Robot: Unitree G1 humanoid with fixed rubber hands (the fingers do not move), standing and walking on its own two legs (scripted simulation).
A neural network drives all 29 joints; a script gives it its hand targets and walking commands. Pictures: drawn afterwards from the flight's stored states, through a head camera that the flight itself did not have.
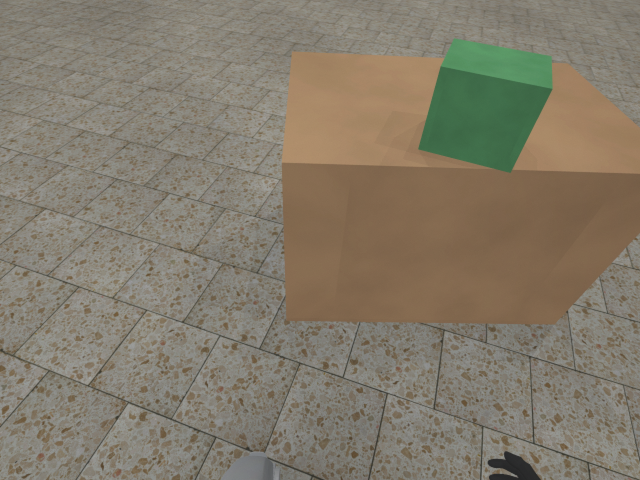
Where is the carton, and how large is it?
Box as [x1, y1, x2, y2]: [418, 38, 552, 172]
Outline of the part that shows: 454,38 439,70 418,148 510,172 552,88 551,56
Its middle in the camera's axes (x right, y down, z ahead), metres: +0.39 -0.33 +0.92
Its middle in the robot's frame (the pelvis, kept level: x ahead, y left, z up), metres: +0.95 -0.33 +0.04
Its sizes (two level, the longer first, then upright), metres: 0.224 0.188 0.205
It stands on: a pedestal, 0.69 m high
